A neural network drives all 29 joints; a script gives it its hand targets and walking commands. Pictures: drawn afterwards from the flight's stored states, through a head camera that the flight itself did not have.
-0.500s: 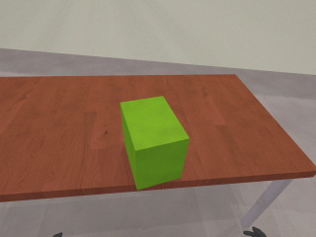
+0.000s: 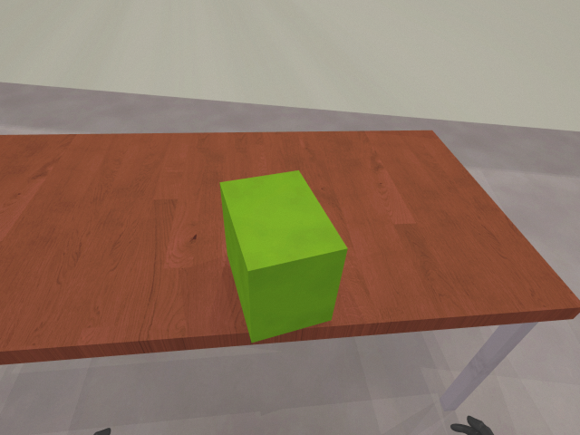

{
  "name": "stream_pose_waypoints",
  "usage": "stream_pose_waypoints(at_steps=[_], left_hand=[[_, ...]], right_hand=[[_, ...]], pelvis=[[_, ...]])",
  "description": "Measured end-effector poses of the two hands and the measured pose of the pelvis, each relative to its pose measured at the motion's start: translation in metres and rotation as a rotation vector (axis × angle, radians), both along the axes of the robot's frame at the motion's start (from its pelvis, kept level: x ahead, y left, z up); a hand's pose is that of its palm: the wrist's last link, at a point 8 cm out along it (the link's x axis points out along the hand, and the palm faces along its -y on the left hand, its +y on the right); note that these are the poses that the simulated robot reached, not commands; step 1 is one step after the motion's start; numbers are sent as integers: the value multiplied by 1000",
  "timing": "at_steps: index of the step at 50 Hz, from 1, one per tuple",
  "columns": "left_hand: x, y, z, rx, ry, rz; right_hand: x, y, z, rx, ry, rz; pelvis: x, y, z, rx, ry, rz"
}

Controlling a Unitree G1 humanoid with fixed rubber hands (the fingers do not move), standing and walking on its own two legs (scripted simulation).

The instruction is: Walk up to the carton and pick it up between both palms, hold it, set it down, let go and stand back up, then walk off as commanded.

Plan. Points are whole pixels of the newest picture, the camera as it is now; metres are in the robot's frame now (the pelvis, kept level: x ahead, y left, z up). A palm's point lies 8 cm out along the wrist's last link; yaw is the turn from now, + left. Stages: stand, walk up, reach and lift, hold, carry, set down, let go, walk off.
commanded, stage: stand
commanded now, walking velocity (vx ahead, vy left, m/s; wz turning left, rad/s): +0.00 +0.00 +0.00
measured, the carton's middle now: (276, 252) +0.47 +0.03 -0.02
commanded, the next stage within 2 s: walk off in 0.50 s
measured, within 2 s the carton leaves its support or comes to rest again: neither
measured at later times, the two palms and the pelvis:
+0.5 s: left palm out of the picture +0.11 +0.29 -0.10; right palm out of the picture +0.11 -0.27 -0.08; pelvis +0.00 +0.00 +0.00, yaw +0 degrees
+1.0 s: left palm out of the picture +0.04 +0.33 -0.11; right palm out of the picture +0.04 -0.31 -0.09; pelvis -0.04 +0.00 -0.01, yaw +0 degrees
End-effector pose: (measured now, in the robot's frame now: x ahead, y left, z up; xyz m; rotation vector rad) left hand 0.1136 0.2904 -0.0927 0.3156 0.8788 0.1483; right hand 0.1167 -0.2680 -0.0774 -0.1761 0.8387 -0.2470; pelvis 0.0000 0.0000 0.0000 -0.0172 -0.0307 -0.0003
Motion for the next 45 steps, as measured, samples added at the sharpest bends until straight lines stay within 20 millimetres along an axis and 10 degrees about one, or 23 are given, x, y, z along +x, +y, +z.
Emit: stream_pose_waypoints(at_steps=[35,45], left_hand=[[-11,5,-7,9,59,9],[-53,30,-13,93,201,17]], right_hand=[[-4,-4,-2,-10,29,0],[-47,-35,-11,-86,183,-1]], pelvis=[[0,0,0,0,0,0],[-23,-3,-6,4,-55,1]])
